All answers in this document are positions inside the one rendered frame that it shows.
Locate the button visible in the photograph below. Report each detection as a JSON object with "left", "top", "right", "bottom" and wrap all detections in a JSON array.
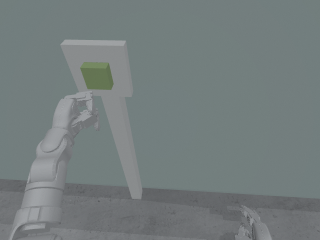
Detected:
[{"left": 80, "top": 62, "right": 114, "bottom": 90}]

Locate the panel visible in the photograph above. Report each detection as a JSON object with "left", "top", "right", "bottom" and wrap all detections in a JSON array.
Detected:
[{"left": 60, "top": 39, "right": 143, "bottom": 200}]

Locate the robot right hand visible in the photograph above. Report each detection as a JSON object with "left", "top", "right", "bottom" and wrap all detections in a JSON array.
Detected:
[{"left": 235, "top": 205, "right": 272, "bottom": 240}]

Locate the robot left forearm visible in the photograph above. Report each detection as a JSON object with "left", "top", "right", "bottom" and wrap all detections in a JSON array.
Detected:
[{"left": 8, "top": 127, "right": 75, "bottom": 240}]

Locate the robot left hand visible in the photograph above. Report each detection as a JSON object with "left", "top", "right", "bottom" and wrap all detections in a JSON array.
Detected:
[{"left": 52, "top": 91, "right": 100, "bottom": 138}]

